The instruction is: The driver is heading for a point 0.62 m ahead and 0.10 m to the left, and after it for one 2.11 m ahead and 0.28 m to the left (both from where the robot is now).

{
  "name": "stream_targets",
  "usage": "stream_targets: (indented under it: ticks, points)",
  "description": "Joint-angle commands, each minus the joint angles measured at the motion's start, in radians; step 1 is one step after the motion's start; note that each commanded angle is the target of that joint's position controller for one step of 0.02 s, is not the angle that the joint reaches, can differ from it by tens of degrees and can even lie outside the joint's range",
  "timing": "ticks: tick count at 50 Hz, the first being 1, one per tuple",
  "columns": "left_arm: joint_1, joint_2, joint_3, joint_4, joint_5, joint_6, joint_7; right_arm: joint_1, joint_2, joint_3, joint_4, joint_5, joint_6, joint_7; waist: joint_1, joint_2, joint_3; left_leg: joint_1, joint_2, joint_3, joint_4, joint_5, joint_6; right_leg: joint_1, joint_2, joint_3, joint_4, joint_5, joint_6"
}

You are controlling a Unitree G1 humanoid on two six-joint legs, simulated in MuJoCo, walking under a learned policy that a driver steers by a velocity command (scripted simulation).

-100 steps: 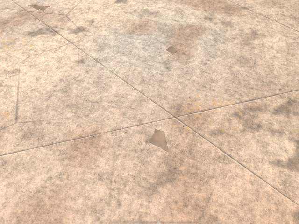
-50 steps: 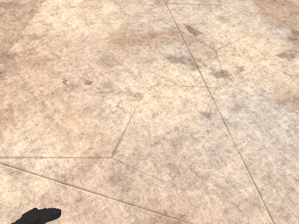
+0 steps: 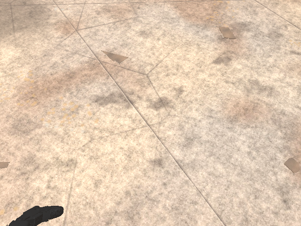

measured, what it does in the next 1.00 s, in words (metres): walks ahead: left foot, then right foot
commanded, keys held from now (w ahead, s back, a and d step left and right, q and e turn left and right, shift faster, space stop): w+e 0.14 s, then w+q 0.86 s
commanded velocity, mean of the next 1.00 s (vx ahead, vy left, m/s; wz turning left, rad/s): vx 0.49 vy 0.00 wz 0.16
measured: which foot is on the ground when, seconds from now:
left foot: up 0.00-0.48, down 0.50-0.98, up 1.00-1.00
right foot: down 0.00-0.52, up 0.54-0.96, down 0.98-1.00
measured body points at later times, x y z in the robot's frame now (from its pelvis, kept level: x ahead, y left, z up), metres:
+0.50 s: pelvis +0.30 +0.00 +0.01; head +0.33 +0.00 +0.45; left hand +0.34 +0.29 -0.12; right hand +0.50 -0.25 -0.07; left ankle +0.44 +0.08 -0.71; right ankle +0.10 -0.09 -0.71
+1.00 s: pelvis +0.60 -0.02 +0.01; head +0.62 -0.02 +0.46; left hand +0.76 +0.27 -0.05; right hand +0.70 -0.30 -0.10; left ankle +0.44 +0.08 -0.70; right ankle +0.72 -0.11 -0.71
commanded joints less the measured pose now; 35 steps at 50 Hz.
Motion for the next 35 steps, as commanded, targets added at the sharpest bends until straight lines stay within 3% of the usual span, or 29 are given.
stream_targets:
  ticks: [1,2,3,4,5,8,11,13,16,19,21,22,23,24,25,26,27,28,29,30,31,33,35]
  points:
    - [0.356,0.244,0.073,0.0,0.001,-0.02,0.016,-0.098,-0.11,0.002,-0.163,0.016,-0.075,0.009,0.205,-0.147,-0.368,-0.779,-0.121,-0.248,0.664,-0.03,0.034,0.897,-0.342,0.844,-0.403,-0.357,-0.285]
    - [0.321,0.195,0.056,0.016,0.006,-0.032,0.016,-0.152,-0.136,-0.003,-0.181,0.037,-0.089,0.013,0.191,-0.132,-0.232,-0.837,-0.082,-0.23,0.638,0.066,0.061,0.794,-0.317,0.707,-0.396,-0.269,-0.25]
    - [0.263,0.166,0.045,0.008,0.005,-0.037,0.017,-0.152,-0.127,0.001,-0.168,0.014,-0.096,0.004,0.148,-0.05,-0.167,-0.782,-0.039,-0.229,0.564,0.149,0.072,0.651,-0.273,0.595,-0.383,-0.159,-0.218]
    - [0.196,0.14,0.037,-0.004,0.011,-0.036,0.02,-0.145,-0.13,-0.005,-0.159,-0.012,-0.094,-0.002,0.104,-0.038,-0.119,-0.706,-0.015,-0.232,0.481,0.202,0.068,0.518,-0.231,0.503,-0.388,-0.049,-0.199]
    - [0.158,0.123,0.029,-0.021,0.024,-0.036,0.024,-0.125,-0.128,-0.009,-0.155,-0.017,-0.084,0.001,0.069,-0.057,-0.104,-0.64,-0.002,-0.24,0.447,0.239,0.065,0.434,-0.2,0.456,-0.413,0.011,-0.194]
    - [0.145,0.115,0.026,-0.005,0.023,-0.048,0.037,-0.108,-0.093,-0.001,-0.141,-0.024,-0.055,0.007,0.039,-0.051,-0.081,-0.6,-0.014,-0.21,0.346,0.306,0.031,0.335,-0.175,0.358,-0.453,0.185,-0.211]
    - [0.185,0.112,0.021,0.038,0.021,-0.055,0.05,-0.193,-0.05,0.02,-0.148,-0.022,-0.051,0.017,0.074,-0.055,-0.043,-0.603,-0.017,-0.185,0.138,0.513,0.018,0.324,-0.139,0.234,-0.465,0.302,-0.169]
    - [0.217,0.119,0.018,0.062,0.02,-0.057,0.052,-0.266,-0.03,0.031,-0.156,-0.01,-0.057,0.028,0.111,-0.06,-0.025,-0.561,-0.037,-0.165,-0.006,0.65,0.033,0.321,-0.124,0.184,-0.475,0.267,-0.136]
    - [0.274,0.141,0.019,0.1,0.018,-0.061,0.051,-0.359,-0.03,0.038,-0.178,0.011,-0.063,0.047,0.156,-0.048,0.017,-0.563,-0.056,-0.157,-0.121,0.73,0.065,0.386,-0.171,0.185,-0.504,0.178,-0.129]
    - [0.307,0.148,0.022,0.136,0.02,-0.052,0.051,-0.409,-0.038,0.038,-0.204,0.015,-0.064,0.069,0.168,-0.03,0.045,-0.649,-0.072,-0.166,-0.179,0.648,0.107,0.541,-0.225,0.17,-0.469,0.247,-0.12]
    - [0.312,0.155,0.026,0.149,0.02,-0.041,0.056,-0.41,-0.039,0.038,-0.218,0.015,-0.063,0.083,0.156,-0.032,0.036,-0.655,-0.097,-0.16,-0.195,0.548,0.137,0.622,-0.247,0.146,-0.416,0.387,-0.104]
    - [0.298,0.163,0.028,0.146,0.021,-0.037,0.06,-0.383,-0.048,0.034,-0.217,0.013,-0.062,0.086,0.136,-0.043,0.012,-0.604,-0.123,-0.14,-0.198,0.497,0.154,0.639,-0.243,0.123,-0.368,0.547,-0.09]
    - [0.288,0.174,0.031,0.142,0.024,-0.032,0.064,-0.334,-0.067,0.024,-0.209,0.009,-0.058,0.085,0.107,-0.063,-0.037,-0.518,-0.159,-0.108,-0.186,0.449,0.171,0.653,-0.234,0.105,-0.295,0.751,-0.077]
    - [0.273,0.181,0.031,0.136,0.027,-0.024,0.07,-0.234,-0.098,0.006,-0.187,0.005,-0.054,0.081,0.051,-0.07,-0.109,-0.381,-0.201,-0.076,-0.188,0.427,0.195,0.649,-0.212,0.076,-0.157,0.931,-0.06]
    - [0.252,0.176,0.025,0.122,0.029,-0.02,0.077,-0.094,-0.141,-0.015,-0.161,0.005,-0.05,0.072,-0.028,-0.053,-0.191,-0.151,-0.192,-0.11,-0.212,0.494,0.234,0.543,-0.177,0.037,0.048,0.925,-0.026]
    - [0.325,0.112,0.003,0.083,0.047,-0.034,0.078,0.034,-0.239,-0.04,-0.153,-0.008,-0.046,0.061,-0.03,0.106,-0.341,0.257,0.039,-0.478,-0.189,0.518,0.371,0.189,-0.081,-0.001,0.423,0.557,0.039]
    - [0.364,0.052,-0.023,0.094,0.052,-0.059,0.062,0.062,-0.21,-0.035,-0.139,0.018,-0.043,0.061,-0.013,0.281,-0.439,0.472,0.194,-0.922,-0.341,0.398,0.509,-0.098,0.102,0.084,0.703,-0.331,0.096]
    - [0.29,0.138,-0.005,0.069,0.023,-0.088,0.043,0.049,-0.145,-0.015,-0.142,0.022,-0.036,0.055,-0.044,0.172,-0.376,0.454,0.167,-0.891,-0.389,0.235,0.452,-0.22,0.033,0.196,0.756,-0.325,0.079]
    - [0.191,0.143,-0.008,0.033,-0.004,-0.105,0.034,-0.004,-0.13,-0.011,-0.158,0.012,-0.03,0.048,-0.041,0.096,-0.249,0.324,0.135,-0.765,-0.409,0.229,0.41,-0.253,-0.015,0.185,0.713,-0.26,0.067]
    - [0.141,0.127,-0.012,0.017,0.008,-0.115,0.034,-0.06,-0.123,-0.008,-0.166,0.003,-0.026,0.046,-0.005,-0.001,-0.133,0.156,0.097,-0.676,-0.439,0.316,0.387,-0.244,-0.048,0.162,0.609,-0.212,0.063]
    - [0.134,0.132,-0.004,0.017,0.031,-0.112,0.04,-0.098,-0.102,0.0,-0.177,-0.003,-0.028,0.043,0.029,-0.021,-0.093,0.051,0.064,-0.613,-0.46,0.413,0.374,-0.19,-0.079,0.157,0.52,-0.175,0.069]
    - [0.178,0.117,-0.003,0.018,0.043,-0.095,0.045,-0.136,-0.102,0.002,-0.193,-0.006,-0.025,0.038,0.077,0.03,-0.069,-0.071,0.027,-0.566,-0.5,0.511,0.383,-0.116,-0.092,0.145,0.438,-0.158,0.097]
    - [0.182,0.094,-0.01,0.02,0.047,-0.078,0.052,-0.137,-0.115,-0.002,-0.186,-0.001,-0.026,0.03,0.088,0.048,-0.056,-0.16,0.005,-0.499,-0.514,0.579,0.386,-0.088,-0.092,0.117,0.341,-0.127,0.133]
